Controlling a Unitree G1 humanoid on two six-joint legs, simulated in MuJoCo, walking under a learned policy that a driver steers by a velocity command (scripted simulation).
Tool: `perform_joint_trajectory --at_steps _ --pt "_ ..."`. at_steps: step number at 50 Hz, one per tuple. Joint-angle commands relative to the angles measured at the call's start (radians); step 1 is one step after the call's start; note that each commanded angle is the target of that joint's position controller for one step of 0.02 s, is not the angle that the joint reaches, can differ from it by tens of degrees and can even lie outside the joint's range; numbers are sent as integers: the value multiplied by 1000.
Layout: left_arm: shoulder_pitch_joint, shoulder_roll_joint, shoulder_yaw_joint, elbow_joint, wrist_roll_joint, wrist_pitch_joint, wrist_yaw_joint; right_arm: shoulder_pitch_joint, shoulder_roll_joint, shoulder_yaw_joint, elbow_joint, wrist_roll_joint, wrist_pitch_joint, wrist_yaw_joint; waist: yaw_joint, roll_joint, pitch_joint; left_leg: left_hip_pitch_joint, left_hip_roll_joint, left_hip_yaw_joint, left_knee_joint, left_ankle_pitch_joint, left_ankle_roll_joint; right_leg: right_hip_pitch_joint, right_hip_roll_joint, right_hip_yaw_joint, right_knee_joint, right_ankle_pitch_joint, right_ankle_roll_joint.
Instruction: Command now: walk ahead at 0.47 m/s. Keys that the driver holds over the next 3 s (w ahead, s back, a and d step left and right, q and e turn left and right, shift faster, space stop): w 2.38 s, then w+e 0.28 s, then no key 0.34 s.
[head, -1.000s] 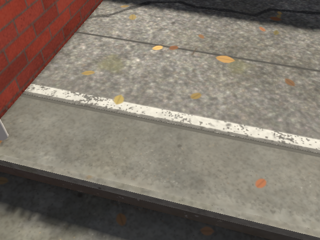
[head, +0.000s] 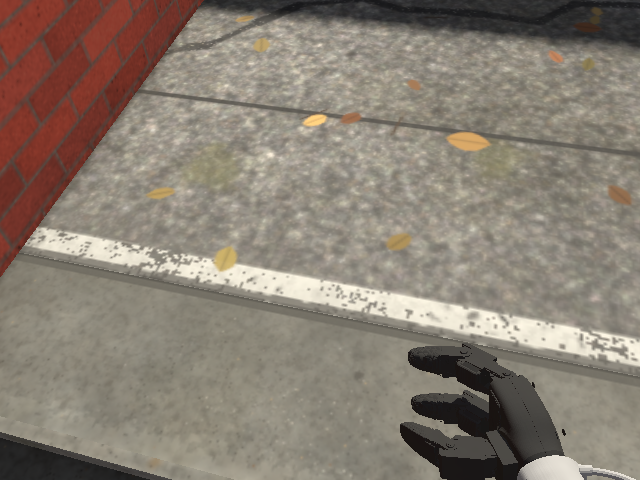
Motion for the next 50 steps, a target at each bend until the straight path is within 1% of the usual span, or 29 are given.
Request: perform_joint_trajectory --at_steps 1,2,3,4,5,7,9,11,13,15,16,18,20,23,24,25,26,27,28,29,30,31,32,33,35,37,41,44,50 --pt "-41 137 46 -105 29 -57 -35 616 -409 -179 178 -47 37 -21 -262 396 -470 1099 383 -1066 -756 260 354 -583 171 149 1097 128 -44" --pt "-82 165 65 -107 17 -101 -101 624 -299 -157 216 -59 49 -49 -262 255 -447 1017 417 -1284 -895 181 322 -717 226 359 1591 -99 -41" --pt "-267 112 62 -218 -26 -98 -129 546 -194 -134 280 -13 45 -47 -192 160 -175 834 399 -1098 -870 34 250 -951 191 312 1813 -138 -57" --pt "-433 72 35 -330 -27 -86 -124 502 -101 -111 339 -6 33 -31 -133 18 -2 668 357 -865 -836 23 183 -1062 141 234 1910 -150 -94" --pt "-458 17 10 -368 -15 -72 -120 449 -28 -97 375 -31 23 -16 -62 -53 46 554 302 -673 -800 82 114 -1118 120 230 1985 -91 -126" --pt "-329 -23 -24 -360 -39 -40 -121 376 56 -80 412 -50 21 12 57 -55 69 426 215 -394 -786 146 32 -1142 87 226 1959 -55 -136" --pt "-304 -7 -40 -368 -58 -18 -113 338 10 -82 414 -56 17 22 100 2 95 318 182 -229 -845 153 12 -1176 65 175 1816 -23 -101" --pt "-388 -26 -62 -404 -42 0 -87 400 -48 -77 450 -67 8 19 73 79 114 242 188 -200 -890 166 48 -1236 75 87 1905 79 -61" --pt "-459 -37 -74 -441 -34 7 -67 488 -74 -71 488 -48 3 9 46 88 136 310 220 -260 -899 117 59 -1394 54 97 2009 57 -38" --pt "-606 2 -84 -525 -16 -3 -59 544 -105 -74 495 -19 7 -6 3 77 119 380 204 -259 -921 73 36 -1422 4 59 1732 84 -6" --pt "-664 21 -84 -548 -16 -9 -58 592 -110 -73 503 -19 7 -20 -28 87 87 448 214 -282 -930 73 41 -1434 -23 17 1658 106 12" --pt "-790 29 -96 -609 -8 -18 -62 670 -183 -100 512 -4 10 -55 -80 98 26 552 284 -356 -1107 154 88 -1290 -116 -99 1439 -27 38" --pt "-852 22 -92 -608 -19 -19 -84 687 -202 -116 515 12 37 -75 -96 105 1 700 308 -284 -1132 361 68 -1118 -118 -149 1159 -182 28" --pt "-684 103 -37 -547 -38 -33 -100 732 -257 -123 511 -8 47 -50 -6 222 -63 843 290 -198 -918 1236 50 -787 62 -274 930 -448 -44" --pt "-539 167 1 -512 -48 -37 -97 697 -259 -122 495 -25 39 -47 73 282 -141 868 276 -177 -746 1539 37 -623 63 -157 850 -361 -84" --pt "-332 252 35 -442 -32 -39 -97 640 -242 -124 456 -27 15 -44 140 183 -269 641 223 -159 -480 1529 10 -332 -68 150 740 -292 -170" --pt "-148 383 91 -379 0 -12 -83 675 -151 -114 447 -11 -15 -31 168 -190 -428 343 47 -220 -125 860 -43 -21 -226 683 276 -583 -295" --pt "-93 394 93 -326 14 5 -60 635 -109 -120 456 -24 -33 -3 153 -257 -456 170 -68 -358 345 256 -68 10 -333 1066 -52 -725 -303" --pt "-198 306 66 -313 9 6 -57 564 -83 -136 423 1 -35 22 85 -167 -268 45 -56 -472 624 217 -53 -181 -350 984 -42 -687 -231" --pt "-306 180 34 -298 9 2 -76 408 -61 -123 328 14 -23 23 31 -119 -92 -43 -9 -394 690 250 -9 -394 -322 741 51 -641 -162" --pt "-381 77 10 -265 28 -16 -100 319 -83 -123 261 10 -12 10 -22 -18 13 -47 33 -357 685 305 32 -564 -278 497 122 -488 -116" --pt "-404 16 -1 -231 36 -31 -110 364 -80 -126 254 5 10 -2 -78 -15 18 -17 51 -369 666 335 60 -613 -222 338 146 -367 -68" --pt "-407 -3 -1 -198 42 -41 -115 430 -71 -118 258 9 24 -8 -120 -30 12 -11 40 -397 693 362 87 -607 -183 235 147 -285 -40" --pt "-397 3 2 -173 34 -46 -117 468 -54 -110 261 17 34 -15 -140 -53 25 -41 35 -401 680 355 99 -593 -160 162 122 -227 -38" --pt "-371 44 11 -142 18 -53 -117 456 -48 -98 249 6 44 -25 -157 -28 46 -97 32 -407 557 418 95 -569 -126 47 101 -124 -4" --pt "-344 110 24 -143 10 -57 -92 369 -89 -97 221 -14 47 -35 -131 -16 51 -63 30 -332 316 479 25 -569 -91 -42 19 -65 -25" --pt "-219 192 35 -116 -1 -77 -45 219 -169 -127 193 -3 28 -21 -58 -51 13 -96 94 -233 26 556 -45 -311 -120 -10 -96 130 -65" --pt "-123 210 43 -90 -2 -69 -26 82 -157 -133 176 6 26 -4 11 -25 32 -178 129 -203 -143 572 -59 -86 -174 25 -120 175 -56" --pt "-61 212 56 -86 -8 -35 -26 -78 -140 -139 148 28 13 22 54 -50 128 -121 111 -147 -462 466 -58 87 -213 -2 -133 240 -76"
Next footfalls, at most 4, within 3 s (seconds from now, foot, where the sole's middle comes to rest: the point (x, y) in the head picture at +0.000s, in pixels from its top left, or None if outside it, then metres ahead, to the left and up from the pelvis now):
0.48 right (485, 468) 0.42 -0.18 -0.51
1.16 left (362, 277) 0.79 0.01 -0.51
1.68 right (468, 170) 1.09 -0.23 -0.51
2.24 left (359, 97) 1.36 0.02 -0.51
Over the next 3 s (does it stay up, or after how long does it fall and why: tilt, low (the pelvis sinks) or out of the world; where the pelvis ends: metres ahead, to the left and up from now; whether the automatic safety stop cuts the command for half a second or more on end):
stays up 1.56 -0.15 0.26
